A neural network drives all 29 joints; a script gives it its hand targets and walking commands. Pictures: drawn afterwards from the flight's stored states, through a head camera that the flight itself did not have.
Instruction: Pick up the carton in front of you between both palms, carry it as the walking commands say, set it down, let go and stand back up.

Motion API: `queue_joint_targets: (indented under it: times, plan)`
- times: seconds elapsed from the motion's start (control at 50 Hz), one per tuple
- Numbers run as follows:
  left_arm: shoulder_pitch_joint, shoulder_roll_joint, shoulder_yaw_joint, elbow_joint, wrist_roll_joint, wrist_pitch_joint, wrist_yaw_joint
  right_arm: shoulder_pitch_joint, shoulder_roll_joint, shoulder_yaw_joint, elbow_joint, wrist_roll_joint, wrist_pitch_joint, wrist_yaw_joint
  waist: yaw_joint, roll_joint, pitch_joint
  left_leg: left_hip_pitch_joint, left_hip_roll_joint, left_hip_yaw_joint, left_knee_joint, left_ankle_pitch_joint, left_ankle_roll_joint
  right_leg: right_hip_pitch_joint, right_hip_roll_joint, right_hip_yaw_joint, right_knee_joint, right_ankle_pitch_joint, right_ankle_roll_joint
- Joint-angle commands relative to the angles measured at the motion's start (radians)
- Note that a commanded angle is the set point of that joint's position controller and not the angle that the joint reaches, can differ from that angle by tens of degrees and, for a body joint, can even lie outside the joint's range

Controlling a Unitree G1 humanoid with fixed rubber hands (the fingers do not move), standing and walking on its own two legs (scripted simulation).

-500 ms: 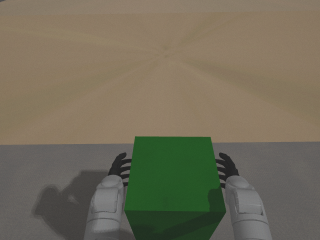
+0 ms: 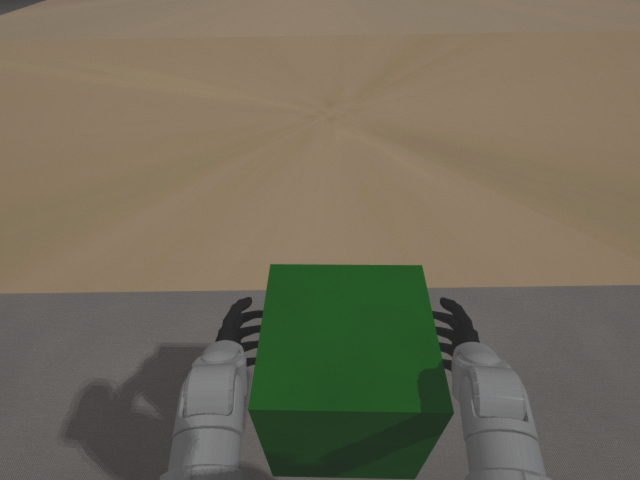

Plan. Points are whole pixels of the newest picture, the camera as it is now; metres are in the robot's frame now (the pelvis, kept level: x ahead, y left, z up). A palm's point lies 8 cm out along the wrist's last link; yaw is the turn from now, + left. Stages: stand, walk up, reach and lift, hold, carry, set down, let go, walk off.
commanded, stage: hold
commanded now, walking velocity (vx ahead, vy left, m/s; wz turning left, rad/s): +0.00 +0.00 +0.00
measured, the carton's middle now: (344, 374) +0.30 +0.00 -0.03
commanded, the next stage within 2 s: carry in 0.84 s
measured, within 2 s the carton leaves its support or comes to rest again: neither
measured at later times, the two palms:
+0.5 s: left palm (231, 350) +0.29 +0.15 +0.05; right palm (464, 351) +0.29 -0.15 +0.05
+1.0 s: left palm (238, 334) +0.31 +0.14 +0.06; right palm (469, 339) +0.31 -0.16 +0.06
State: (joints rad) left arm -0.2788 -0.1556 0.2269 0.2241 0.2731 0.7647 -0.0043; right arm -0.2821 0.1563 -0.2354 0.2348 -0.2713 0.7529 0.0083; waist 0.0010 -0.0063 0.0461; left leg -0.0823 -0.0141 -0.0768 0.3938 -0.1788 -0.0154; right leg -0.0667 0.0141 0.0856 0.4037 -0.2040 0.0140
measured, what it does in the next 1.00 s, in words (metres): stands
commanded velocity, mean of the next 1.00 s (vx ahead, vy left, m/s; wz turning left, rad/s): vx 0.10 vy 0.00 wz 0.00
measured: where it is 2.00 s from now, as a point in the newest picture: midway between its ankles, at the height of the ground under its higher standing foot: (350, 426)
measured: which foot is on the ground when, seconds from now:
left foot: down 0.00-1.00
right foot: down 0.00-1.00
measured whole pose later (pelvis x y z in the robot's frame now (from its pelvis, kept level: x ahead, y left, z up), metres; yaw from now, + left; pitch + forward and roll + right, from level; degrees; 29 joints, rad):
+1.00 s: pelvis +0.02 -0.01 -0.01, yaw -2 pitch +0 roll +0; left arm -0.19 -0.14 0.17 0.06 0.20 0.82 0.02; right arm -0.21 0.14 -0.14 0.07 -0.22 0.82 -0.03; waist 0.02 0.01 -0.10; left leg -0.23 0.01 -0.04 0.48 -0.24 -0.01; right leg -0.25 0.00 0.04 0.54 -0.36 0.00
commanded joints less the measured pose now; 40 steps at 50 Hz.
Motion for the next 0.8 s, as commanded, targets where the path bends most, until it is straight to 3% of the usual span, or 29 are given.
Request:
queue_joint_targets:
  times: [0.0, 0.42, 0.78]
  plan:
    - [-0.553, -0.928, -0.57, -0.042, -0.261, -0.043, -0.235, -0.547, 0.912, 0.564, -0.037, 0.254, -0.04, 0.236, -0.003, 0.005, -0.249, 0.084, -0.078, 0.019, -0.063, 0.022, 0.009, -0.017, 0.077, -0.025, -0.084, 0.023, -0.013]
    - [-0.447, -0.908, -0.587, -0.113, -0.272, -0.037, -0.224, -0.442, 0.899, 0.584, -0.107, 0.268, -0.031, 0.225, -0.002, 0.005, -0.272, 0.126, -0.084, 0.012, -0.071, 0.188, 0.003, 0.04, 0.084, -0.018, -0.092, 0.192, -0.003]
    - [-0.45, -0.898, -0.59, -0.12, -0.274, -0.038, -0.225, -0.442, 0.897, 0.589, -0.115, 0.272, -0.03, 0.22, 0.0, 0.003, -0.26, 0.105, -0.086, 0.012, -0.07, 0.146, 0.005, 0.029, 0.083, -0.016, -0.089, 0.155, -0.003]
